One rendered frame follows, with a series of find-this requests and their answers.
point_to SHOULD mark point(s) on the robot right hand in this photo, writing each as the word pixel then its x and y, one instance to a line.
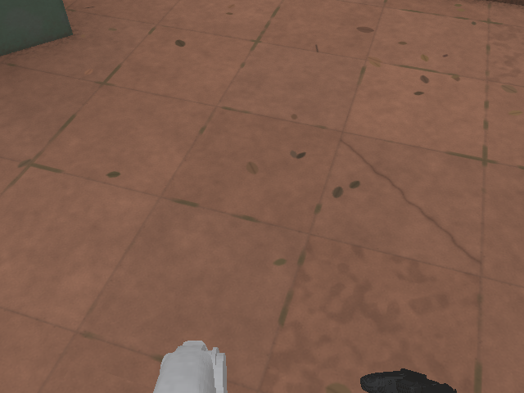
pixel 403 381

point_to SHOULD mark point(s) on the left robot thigh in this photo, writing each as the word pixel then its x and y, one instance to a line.
pixel 193 369

